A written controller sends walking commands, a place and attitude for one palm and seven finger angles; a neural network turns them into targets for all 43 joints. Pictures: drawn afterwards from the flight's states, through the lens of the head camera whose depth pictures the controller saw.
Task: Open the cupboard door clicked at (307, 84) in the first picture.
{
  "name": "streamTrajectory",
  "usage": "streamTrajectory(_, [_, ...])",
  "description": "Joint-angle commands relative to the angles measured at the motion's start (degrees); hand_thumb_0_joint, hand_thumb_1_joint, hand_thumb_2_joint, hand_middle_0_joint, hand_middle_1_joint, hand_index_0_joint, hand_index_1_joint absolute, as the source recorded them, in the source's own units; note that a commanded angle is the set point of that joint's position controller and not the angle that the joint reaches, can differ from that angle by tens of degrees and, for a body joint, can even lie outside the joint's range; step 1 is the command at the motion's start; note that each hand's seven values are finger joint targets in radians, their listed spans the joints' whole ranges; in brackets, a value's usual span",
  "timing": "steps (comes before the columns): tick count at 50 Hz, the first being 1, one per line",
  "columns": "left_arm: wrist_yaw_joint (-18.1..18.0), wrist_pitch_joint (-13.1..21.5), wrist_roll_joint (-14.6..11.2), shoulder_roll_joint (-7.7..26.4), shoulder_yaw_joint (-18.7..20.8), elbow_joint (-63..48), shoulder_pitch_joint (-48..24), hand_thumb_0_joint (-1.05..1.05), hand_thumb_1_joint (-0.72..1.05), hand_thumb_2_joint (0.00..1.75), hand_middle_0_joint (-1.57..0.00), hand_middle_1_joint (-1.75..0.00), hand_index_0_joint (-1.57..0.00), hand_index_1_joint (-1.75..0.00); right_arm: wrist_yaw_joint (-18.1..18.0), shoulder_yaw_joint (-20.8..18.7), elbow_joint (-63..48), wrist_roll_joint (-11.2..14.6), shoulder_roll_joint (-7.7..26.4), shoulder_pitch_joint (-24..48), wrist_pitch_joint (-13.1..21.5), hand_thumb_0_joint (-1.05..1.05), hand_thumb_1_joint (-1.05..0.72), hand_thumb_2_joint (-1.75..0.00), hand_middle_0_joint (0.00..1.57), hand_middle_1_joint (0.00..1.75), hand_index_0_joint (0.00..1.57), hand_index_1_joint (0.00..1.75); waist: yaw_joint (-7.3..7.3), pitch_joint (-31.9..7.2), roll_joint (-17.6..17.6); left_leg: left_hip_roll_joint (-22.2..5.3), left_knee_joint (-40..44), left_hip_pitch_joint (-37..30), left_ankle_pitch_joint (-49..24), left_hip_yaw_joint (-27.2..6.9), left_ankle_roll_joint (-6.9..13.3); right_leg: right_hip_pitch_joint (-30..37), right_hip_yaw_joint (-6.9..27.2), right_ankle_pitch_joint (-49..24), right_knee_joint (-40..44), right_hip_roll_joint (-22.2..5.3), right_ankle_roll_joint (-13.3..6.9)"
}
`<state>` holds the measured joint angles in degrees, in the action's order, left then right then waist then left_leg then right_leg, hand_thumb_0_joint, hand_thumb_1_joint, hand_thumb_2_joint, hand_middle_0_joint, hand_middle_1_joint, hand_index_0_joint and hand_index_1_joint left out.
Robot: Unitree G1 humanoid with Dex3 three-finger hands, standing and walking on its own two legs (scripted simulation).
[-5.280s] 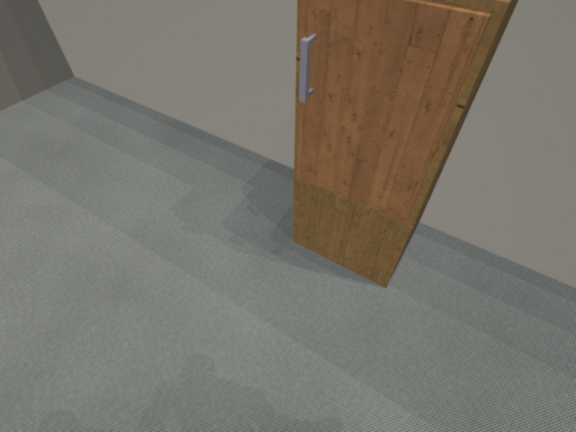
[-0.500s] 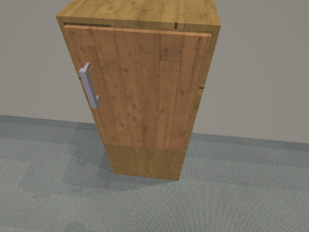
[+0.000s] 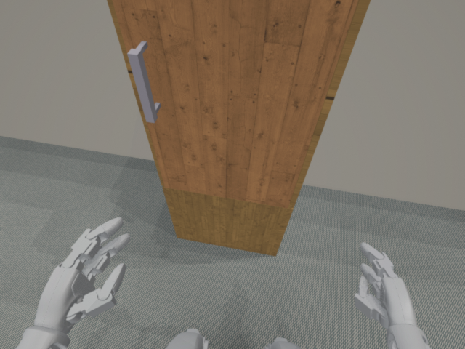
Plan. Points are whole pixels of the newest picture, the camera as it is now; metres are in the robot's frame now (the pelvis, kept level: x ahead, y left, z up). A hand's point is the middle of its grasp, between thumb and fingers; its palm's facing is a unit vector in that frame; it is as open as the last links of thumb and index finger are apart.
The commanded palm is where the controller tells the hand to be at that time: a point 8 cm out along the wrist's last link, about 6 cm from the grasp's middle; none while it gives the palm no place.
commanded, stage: raise the hand with hooked fingers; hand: left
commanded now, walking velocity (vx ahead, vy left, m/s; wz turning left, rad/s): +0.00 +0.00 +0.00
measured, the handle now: (147, 84) +0.58 +0.23 +0.13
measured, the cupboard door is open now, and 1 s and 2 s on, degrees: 0 0 0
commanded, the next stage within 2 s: move the hooked fingers beside the handle in 1.76 s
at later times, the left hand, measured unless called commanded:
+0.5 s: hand (82, 258) +0.23 +0.24 +0.07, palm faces -0.08 -1.00 -0.06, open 11.1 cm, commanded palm +0.20 +0.29 +0.08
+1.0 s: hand (48, 220) +0.26 +0.29 +0.12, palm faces -0.06 -1.00 -0.04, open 13.7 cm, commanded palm +0.24 +0.33 +0.13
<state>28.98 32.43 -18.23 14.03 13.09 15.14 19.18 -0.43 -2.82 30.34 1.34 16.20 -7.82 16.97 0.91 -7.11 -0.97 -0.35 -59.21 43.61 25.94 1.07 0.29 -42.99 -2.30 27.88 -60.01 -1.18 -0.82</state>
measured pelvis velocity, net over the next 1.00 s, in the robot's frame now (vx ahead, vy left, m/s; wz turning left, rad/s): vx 0.00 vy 0.02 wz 0.01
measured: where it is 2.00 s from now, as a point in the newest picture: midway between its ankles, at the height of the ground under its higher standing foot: outside the picture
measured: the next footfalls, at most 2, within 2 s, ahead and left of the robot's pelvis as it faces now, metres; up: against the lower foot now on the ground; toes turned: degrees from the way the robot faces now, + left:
none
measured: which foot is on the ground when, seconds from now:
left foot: down 0.00-1.00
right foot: down 0.00-1.00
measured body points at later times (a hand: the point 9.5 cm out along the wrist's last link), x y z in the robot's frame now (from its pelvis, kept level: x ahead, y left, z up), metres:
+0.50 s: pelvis +0.00 +0.01 +0.01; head +0.05 +0.01 +0.46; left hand +0.23 +0.30 +0.08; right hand +0.14 -0.23 -0.07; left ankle +0.03 +0.12 -0.67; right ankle +0.02 -0.11 -0.67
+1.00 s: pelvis +0.00 +0.02 +0.03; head +0.03 +0.03 +0.48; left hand +0.26 +0.34 +0.12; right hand +0.19 -0.20 -0.03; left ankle +0.03 +0.12 -0.67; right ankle +0.02 -0.11 -0.67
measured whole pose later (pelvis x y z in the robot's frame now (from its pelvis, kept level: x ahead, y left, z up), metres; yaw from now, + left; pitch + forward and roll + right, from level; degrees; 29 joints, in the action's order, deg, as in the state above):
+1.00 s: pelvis +0.00 +0.02 +0.03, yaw +1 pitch +6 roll -3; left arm 31.0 9.6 -21.2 23.9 22.1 14.3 3.5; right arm -4.6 3.9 30.6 2.9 15.1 -14.4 14.0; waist 0.7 -3.9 1.7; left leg -0.5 -50.3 32.7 23.3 -0.3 2.0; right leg -29.3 -3.6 22.1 -45.8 -0.5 0.7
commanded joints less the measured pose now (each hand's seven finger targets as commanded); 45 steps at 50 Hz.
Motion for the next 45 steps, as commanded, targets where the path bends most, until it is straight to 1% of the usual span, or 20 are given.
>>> streamTrajectory(1, [3.19,-0.35,-6.88,12.53,8.48,-19.38,-8.02,0.00,0.48,0.72,-0.23,-0.57,-0.23,-0.57,-2.44,-1.75,-10.92,1.34,7.07,-0.68,1.97,0.00,-0.90,-0.90,0.20,0.30,0.20,0.30,-0.16,-10.71,2.36,1.23,1.63,-1.20,-3.77,-1.07,1.23,2.98,6.60,3.94,10.22,1.52,-0.53])
streamTrajectory(2, [2.09,-1.60,-6.44,12.82,8.23,-22.46,-9.04,0.00,0.46,0.71,-0.23,-0.58,-0.23,-0.58,-2.90,-1.53,-10.73,1.39,6.70,-1.64,1.60,0.00,-0.90,-0.90,0.20,0.30,0.20,0.30,-0.44,-11.73,4.41,0.79,1.50,-2.26,-5.20,-1.21,1.51,3.80,6.72,1.53,10.46,1.60,-0.50])
streamTrajectory(3, [0.87,-2.70,-5.47,12.05,7.33,-25.16,-9.33,0.00,0.43,0.70,-0.23,-0.60,-0.23,-0.60,-3.26,-1.40,-10.17,1.33,6.41,-2.57,1.45,0.00,-0.90,-0.90,0.20,0.30,0.20,0.30,-1.05,-12.59,6.11,0.40,1.80,-4.40,-7.59,-1.73,1.76,3.92,5.25,-3.22,9.45,2.09,-0.62])
streamTrajectory(5, [-1.34,-4.87,-3.43,11.82,6.35,-27.27,-9.17,0.00,0.39,0.68,-0.24,-0.63,-0.24,-0.63,-3.73,-1.14,-9.10,1.09,5.90,-3.21,1.05,0.00,-0.90,-0.90,0.20,0.30,0.20,0.30,-2.04,-11.68,6.43,0.05,2.16,-4.90,-10.12,-2.29,1.86,4.12,4.13,-7.91,9.31,2.42,-0.53])
streamTrajectory(6, [-1.83,-5.76,-2.94,13.06,6.83,-28.20,-10.49,0.00,0.36,0.67,-0.24,-0.64,-0.24,-0.64,-4.02,-0.87,-8.60,0.95,6.12,-3.55,0.87,0.00,-0.90,-0.90,0.20,0.30,0.20,0.30,-2.39,-12.00,5.40,-0.20,1.97,-5.23,-11.62,-2.99,1.94,4.20,3.35,-9.91,8.40,3.00,-0.65])
streamTrajectory(8, [-2.19,-8.12,-1.78,12.23,5.86,-27.06,-7.72,0.00,0.32,0.65,-0.24,-0.68,-0.24,-0.68,-4.05,-0.69,-7.86,1.00,5.59,-3.51,0.64,0.00,-0.90,-0.90,0.20,0.30,0.20,0.30,-2.53,-11.91,7.84,-0.06,3.04,-6.35,-12.69,-2.88,1.81,4.76,2.69,-11.81,9.35,2.66,-0.44])
streamTrajectory(11, [-1.83,-11.53,-2.29,13.32,7.74,-22.37,-5.75,0.00,0.25,0.62,-0.25,-0.72,-0.25,-0.72,-4.19,-0.14,-7.29,1.19,5.65,-2.70,0.38,0.00,-0.90,-0.90,0.20,0.30,0.20,0.30,-1.76,-10.17,5.77,0.00,5.25,-6.50,-13.04,-3.78,1.60,6.10,1.15,-11.99,10.39,3.08,-0.55])
streamTrajectory(12, [-1.61,-12.18,-2.41,13.69,7.98,-22.77,-5.51,0.00,0.22,0.61,-0.25,-0.74,-0.25,-0.74,-4.11,0.01,-7.53,1.22,5.64,-2.77,0.33,0.00,-0.90,-0.90,0.20,0.30,0.20,0.30,-1.73,-11.06,5.64,0.02,6.11,-7.03,-12.60,-3.66,1.54,6.56,0.86,-11.52,10.94,2.83,-0.28])
streamTrajectory(14, [-1.68,-13.36,-3.44,14.84,10.65,-20.78,-2.50,0.00,0.18,0.59,-0.25,-0.76,-0.25,-0.76,-4.07,0.03,-7.88,1.25,5.44,-2.68,0.32,0.00,-0.90,-0.90,0.20,0.30,0.20,0.30,-0.56,-12.67,3.28,0.13,7.35,-7.09,-12.89,-3.55,1.40,8.99,0.79,-11.22,11.93,2.54,-0.01])
streamTrajectory(17, [-1.64,-13.22,-4.93,15.24,11.31,-19.76,-4.55,0.00,0.11,0.56,-0.26,-0.81,-0.26,-0.81,-3.91,0.66,-8.06,1.25,5.68,-2.45,0.52,0.00,-0.90,-0.90,0.20,0.30,0.20,0.30,-0.41,-10.53,2.63,0.28,8.85,-6.34,-11.03,-3.66,1.17,9.37,0.76,-8.21,13.23,2.50,-0.07])
streamTrajectory(24, [-1.98,-11.33,-4.82,15.62,10.71,-18.86,-7.33,0.00,-0.06,0.49,-0.27,-0.92,-0.27,-0.92,-3.86,0.75,-7.75,1.47,6.75,-4.66,2.04,0.00,-0.90,-0.90,0.20,0.30,0.20,0.30,-1.23,-9.09,2.10,0.21,11.68,-8.98,-8.67,-3.59,1.34,8.75,0.01,-5.57,15.11,2.53,-0.07])
streamTrajectory(27, [-1.53,-11.70,-4.74,17.94,11.90,-18.46,-10.70,0.00,-0.13,0.46,-0.27,-0.96,-0.27,-0.96,-4.14,0.82,-7.55,1.62,7.39,-4.96,2.10,0.00,-0.90,-0.90,0.20,0.30,0.20,0.30,-1.16,-8.16,3.13,0.15,12.93,-10.27,-8.06,-3.75,1.26,9.23,-0.02,-5.30,15.74,2.63,-0.32])
streamTrajectory(29, [-1.60,-12.01,-4.48,17.72,11.34,-19.22,-12.02,0.00,-0.17,0.44,-0.28,-0.99,-0.28,-0.99,-4.30,0.95,-7.62,1.78,7.30,-5.08,2.14,0.00,-0.90,-0.90,0.20,0.30,0.20,0.30,-1.27,-8.41,4.77,0.07,14.05,-12.11,-7.87,-3.94,1.27,9.53,-0.46,-5.74,16.11,2.62,-0.34])
streamTrajectory(31, [-1.60,-12.57,-4.64,19.37,12.47,-19.54,-13.77,0.00,-0.22,0.42,-0.28,-1.02,-0.28,-1.02,-4.47,1.07,-7.66,1.67,7.59,-5.09,2.17,0.00,-0.90,-0.90,0.20,0.30,0.20,0.30,-0.98,-7.98,5.43,0.08,14.53,-13.20,-9.25,-4.19,1.23,10.66,-0.56,-7.52,16.20,2.99,-0.71])
streamTrajectory(33, [-1.49,-13.18,-4.52,19.64,13.01,-18.84,-14.10,0.00,-0.27,0.40,-0.28,-1.05,-0.28,-1.05,-4.52,1.18,-7.55,1.77,7.51,-5.35,1.92,0.00,-0.90,-0.90,0.20,0.30,0.20,0.30,-0.81,-8.82,5.88,-0.04,15.38,-14.63,-10.54,-4.15,1.06,11.84,-0.98,-9.13,16.53,2.92,-0.68])
streamTrajectory(36, [-0.96,-14.63,-4.73,20.31,13.29,-17.93,-16.29,0.00,-0.34,0.37,-0.29,-1.10,-0.29,-1.10,-4.55,1.55,-7.60,1.67,7.69,-5.20,1.63,0.00,-0.90,-0.90,0.20,0.30,0.20,0.30,-0.74,-7.34,7.63,0.00,16.02,-15.75,-12.39,-4.22,0.86,12.75,-1.27,-11.59,16.98,3.25,-1.01])
streamTrajectory(38, [-0.42,-15.59,-4.65,20.32,13.32,-16.99,-17.29,0.00,-0.38,0.35,-0.29,-1.12,-0.29,-1.12,-4.65,1.49,-7.62,1.89,7.68,-5.24,1.26,0.00,-0.90,-0.90,0.20,0.30,0.20,0.30,-1.07,-7.62,6.29,-0.15,16.70,-16.78,-12.39,-4.15,0.84,13.07,-1.48,-12.01,17.78,3.21,-0.72])
streamTrajectory(40, [0.03,-16.68,-4.57,20.42,13.04,-16.04,-19.49,0.00,-0.43,0.33,-0.29,-1.15,-0.29,-1.15,-4.80,1.72,-7.77,1.97,7.65,-4.82,1.03,0.00,-0.90,-0.90,0.20,0.30,0.20,0.30,-1.13,-6.51,7.87,-0.05,17.47,-17.15,-10.90,-4.13,0.81,12.73,-1.30,-10.95,18.72,3.11,-0.68])
streamTrajectory(41, [0.38,-17.19,-4.65,21.09,13.19,-15.27,-21.42,0.00,-0.45,0.32,-0.30,-1.17,-0.30,-1.17,-4.89,1.97,-7.61,1.94,7.79,-4.84,0.82,0.00,-0.90,-0.90,0.20,0.30,0.20,0.30,-1.22,-5.38,7.12,-0.09,17.66,-17.25,-11.51,-4.35,0.79,13.47,-1.37,-11.52,18.95,3.48,-1.04])
streamTrajectory(45, [1.32,-18.79,-4.47,22.31,14.04,-13.94,-24.65,0.00,-0.50,0.30,-0.30,-1.20,-0.30,-1.20,-5.21,2.12,-7.73,2.00,7.79,-4.63,0.51,0.00,-0.90,-0.90,0.20,0.30,0.20,0.30,-1.12,-7.20,6.69,-0.14,18.72,-19.48,-12.93,-4.51,0.81,14.47,-1.52,-13.21,19.83,3.24,-0.81])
